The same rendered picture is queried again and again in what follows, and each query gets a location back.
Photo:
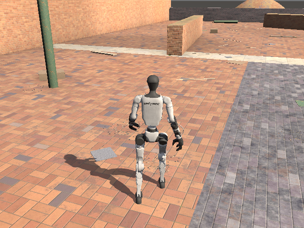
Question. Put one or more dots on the right robot hand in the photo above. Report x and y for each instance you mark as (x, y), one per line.
(178, 145)

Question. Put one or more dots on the robot right upper arm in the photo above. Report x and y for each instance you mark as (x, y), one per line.
(169, 108)

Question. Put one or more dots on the robot left upper arm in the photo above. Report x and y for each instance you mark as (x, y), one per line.
(135, 106)

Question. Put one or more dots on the left robot thigh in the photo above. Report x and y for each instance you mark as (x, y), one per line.
(139, 145)

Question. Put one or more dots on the right robot forearm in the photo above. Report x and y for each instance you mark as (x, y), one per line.
(176, 129)

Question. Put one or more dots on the left robot hand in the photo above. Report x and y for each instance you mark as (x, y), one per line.
(135, 124)

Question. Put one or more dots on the left robot forearm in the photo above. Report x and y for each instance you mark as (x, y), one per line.
(131, 122)

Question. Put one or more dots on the right robot shin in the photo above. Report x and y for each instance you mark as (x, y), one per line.
(162, 166)

